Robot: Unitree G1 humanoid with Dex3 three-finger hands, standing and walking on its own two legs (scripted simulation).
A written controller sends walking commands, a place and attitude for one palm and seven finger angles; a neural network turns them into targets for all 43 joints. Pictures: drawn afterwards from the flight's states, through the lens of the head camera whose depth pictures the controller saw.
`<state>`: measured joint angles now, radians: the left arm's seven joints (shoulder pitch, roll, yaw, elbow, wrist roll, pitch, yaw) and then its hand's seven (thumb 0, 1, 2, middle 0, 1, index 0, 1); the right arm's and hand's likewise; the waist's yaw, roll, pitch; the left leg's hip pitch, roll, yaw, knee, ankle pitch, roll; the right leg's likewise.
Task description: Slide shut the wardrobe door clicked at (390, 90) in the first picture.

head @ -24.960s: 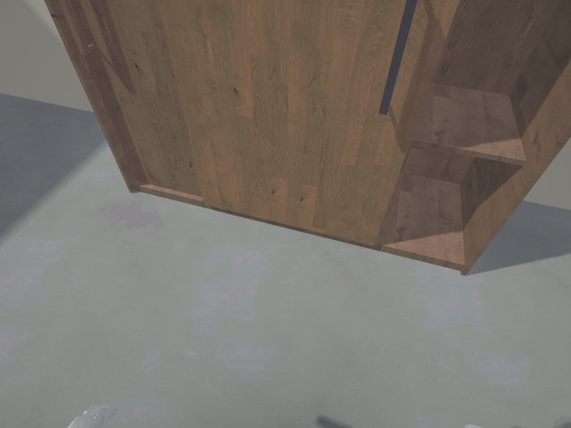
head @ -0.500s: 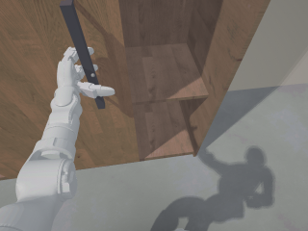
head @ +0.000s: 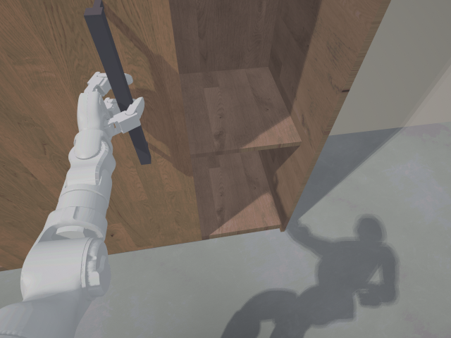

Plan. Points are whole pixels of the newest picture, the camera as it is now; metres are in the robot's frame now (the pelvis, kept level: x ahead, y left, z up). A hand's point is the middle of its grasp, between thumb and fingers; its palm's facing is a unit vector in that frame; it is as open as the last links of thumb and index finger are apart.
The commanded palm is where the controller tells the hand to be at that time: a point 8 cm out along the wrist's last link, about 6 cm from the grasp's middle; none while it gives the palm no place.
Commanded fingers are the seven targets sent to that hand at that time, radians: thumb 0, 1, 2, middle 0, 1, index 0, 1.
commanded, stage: grip the handle and tug to test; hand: left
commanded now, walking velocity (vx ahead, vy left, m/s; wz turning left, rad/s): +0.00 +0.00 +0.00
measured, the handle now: (127, 98) +0.54 +0.17 +0.12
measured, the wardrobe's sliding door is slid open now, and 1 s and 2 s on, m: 0.37 0.37 0.30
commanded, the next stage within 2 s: tug the door sideways, standing still in 0.82 s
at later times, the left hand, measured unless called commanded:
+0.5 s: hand (133, 112) +0.48 +0.15 +0.14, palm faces +0.15 -0.99 -0.01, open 6.5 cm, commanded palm +0.43 +0.18 +0.13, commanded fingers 0.00 0.90 0.90 -0.45 -1.40 -0.45 -1.40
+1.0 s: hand (134, 113) +0.48 +0.15 +0.14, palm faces +0.13 -0.99 -0.02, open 6.6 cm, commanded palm +0.45 +0.19 +0.13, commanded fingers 0.00 0.90 0.90 -0.45 -1.40 -0.45 -1.40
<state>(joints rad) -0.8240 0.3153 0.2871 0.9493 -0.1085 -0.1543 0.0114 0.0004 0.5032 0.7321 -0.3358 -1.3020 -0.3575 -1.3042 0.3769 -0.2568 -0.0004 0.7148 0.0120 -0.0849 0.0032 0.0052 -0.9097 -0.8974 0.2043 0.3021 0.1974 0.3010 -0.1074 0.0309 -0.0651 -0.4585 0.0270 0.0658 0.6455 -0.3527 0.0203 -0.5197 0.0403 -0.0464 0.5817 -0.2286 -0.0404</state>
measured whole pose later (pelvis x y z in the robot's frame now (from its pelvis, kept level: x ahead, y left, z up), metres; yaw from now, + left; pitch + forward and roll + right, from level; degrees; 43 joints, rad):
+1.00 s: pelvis +0.05 +0.00 +0.01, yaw -1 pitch +8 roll -1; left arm -0.51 0.22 0.21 0.49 -0.14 0.03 0.06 0.00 0.69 0.75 -0.20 -1.30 -0.22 -1.35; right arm 0.31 -0.24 -0.02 0.68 0.03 -0.04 0.00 0.01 -0.91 -0.90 0.20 0.30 0.20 0.30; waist -0.05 0.05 -0.08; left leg -0.29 0.02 0.05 0.53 -0.35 0.01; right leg -0.35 0.06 -0.02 0.47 -0.25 -0.04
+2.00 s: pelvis +0.03 -0.05 +0.00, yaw +2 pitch +0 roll +0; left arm -0.92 0.23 0.10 0.98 -0.10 -0.06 0.05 0.00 0.67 0.78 -0.37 -1.32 -0.34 -1.40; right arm 0.30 -0.25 0.00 0.80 0.03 -0.06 -0.09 0.01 -0.91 -0.90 0.20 0.30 0.20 0.30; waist -0.05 0.06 0.12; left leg -0.36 0.05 0.01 0.94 -0.47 -0.01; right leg -0.30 0.06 -0.11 0.63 -0.34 -0.11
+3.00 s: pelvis +0.14 -0.32 +0.01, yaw +16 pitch +1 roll +1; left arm -0.60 0.12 -0.10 0.32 -0.09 -0.03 0.13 -0.02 0.74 0.84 -0.42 -1.39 -0.16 -1.40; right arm 0.05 -0.27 -0.04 0.60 0.05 -0.08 -0.04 0.01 -0.91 -0.90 0.20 0.30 0.19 0.30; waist 0.06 0.08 0.21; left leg -0.26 0.13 0.09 0.56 -0.23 -0.06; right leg -0.38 0.04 -0.08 0.63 -0.22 -0.04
